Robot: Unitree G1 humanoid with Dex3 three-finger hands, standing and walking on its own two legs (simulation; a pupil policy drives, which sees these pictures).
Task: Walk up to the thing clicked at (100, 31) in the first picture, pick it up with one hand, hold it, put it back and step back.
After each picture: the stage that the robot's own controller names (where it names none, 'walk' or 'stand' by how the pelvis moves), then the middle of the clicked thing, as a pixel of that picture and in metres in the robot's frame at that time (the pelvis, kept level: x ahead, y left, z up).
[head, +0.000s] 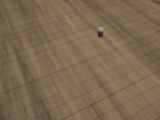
stand; (100, 32) +1.57 -0.21 -0.72
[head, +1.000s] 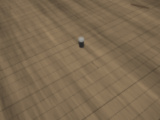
walk; (81, 42) +1.45 +0.14 -0.70
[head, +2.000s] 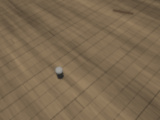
walk; (59, 73) +0.91 +0.30 -0.72
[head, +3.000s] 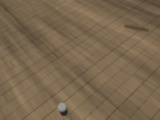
walk; (62, 109) +0.57 +0.25 -0.72
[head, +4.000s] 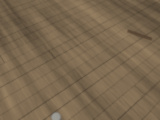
stand; (56, 119) +0.44 +0.19 -0.70
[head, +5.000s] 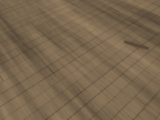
stand; out of the picture +0.38 +0.19 -0.72
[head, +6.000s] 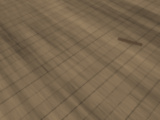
stand; out of the picture +0.37 +0.21 -0.73
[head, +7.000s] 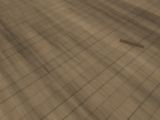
stand; out of the picture +0.37 +0.21 -0.73
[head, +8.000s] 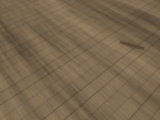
stand; out of the picture +0.38 +0.21 -0.73
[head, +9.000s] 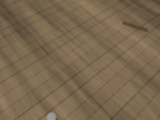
go down; (52, 119) +0.40 +0.20 -0.70
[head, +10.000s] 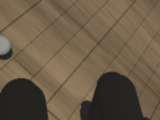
go down; (2, 48) +0.46 +0.25 -0.28
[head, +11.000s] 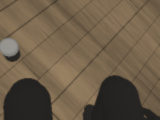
close in; (10, 50) +0.46 +0.25 -0.29
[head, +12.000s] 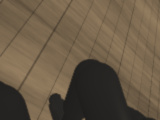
close in; out of the picture +0.44 +0.29 -0.22
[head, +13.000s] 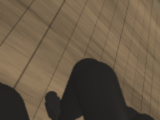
close; out of the picture +0.43 +0.29 -0.23
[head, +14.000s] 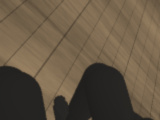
lift; out of the picture +0.36 +0.27 -0.20
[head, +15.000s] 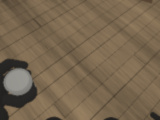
lift; (22, 87) +0.32 +0.19 +0.01
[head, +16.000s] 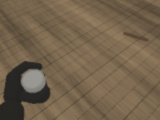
hold; (37, 87) +0.33 +0.16 +0.03
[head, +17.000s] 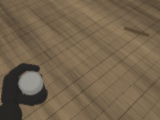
hold; (34, 89) +0.33 +0.17 +0.01
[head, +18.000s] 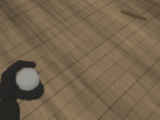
crouch; (31, 85) +0.35 +0.18 -0.04
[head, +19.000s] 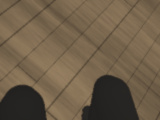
lower; out of the picture +0.48 +0.26 -0.08
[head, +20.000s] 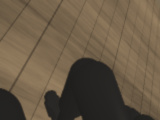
lower; out of the picture +0.43 +0.30 -0.23
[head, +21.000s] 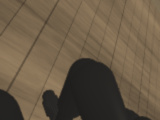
lower; out of the picture +0.44 +0.31 -0.23
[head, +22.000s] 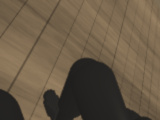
lower; out of the picture +0.45 +0.31 -0.22
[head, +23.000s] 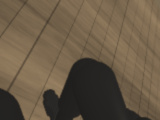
lower; out of the picture +0.44 +0.31 -0.23
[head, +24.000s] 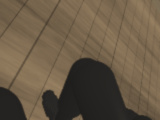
open; out of the picture +0.44 +0.29 -0.23
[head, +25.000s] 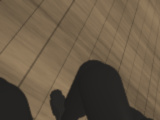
stand; out of the picture +0.44 +0.28 -0.24
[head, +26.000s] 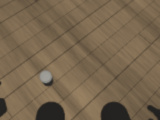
walk; (46, 78) +0.46 +0.20 -0.48
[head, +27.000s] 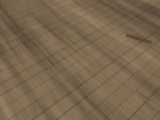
stand; out of the picture +0.41 +0.17 -0.66
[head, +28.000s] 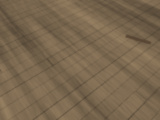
stand; out of the picture +0.41 +0.18 -0.67
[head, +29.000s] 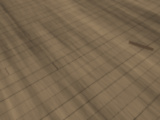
stand; out of the picture +0.43 +0.16 -0.71
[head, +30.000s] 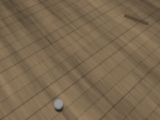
walk; (58, 105) +0.46 +0.13 -0.70
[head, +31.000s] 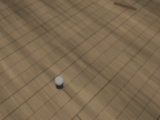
walk; (59, 83) +0.64 +0.17 -0.70
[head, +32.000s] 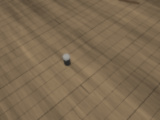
walk; (66, 60) +0.99 +0.23 -0.70
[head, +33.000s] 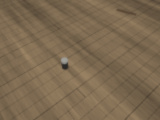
stand; (64, 63) +1.04 +0.19 -0.71
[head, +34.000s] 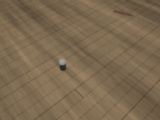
stand; (62, 65) +1.05 +0.22 -0.73
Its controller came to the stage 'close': yes
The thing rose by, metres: 0.72
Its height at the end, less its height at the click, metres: +0.00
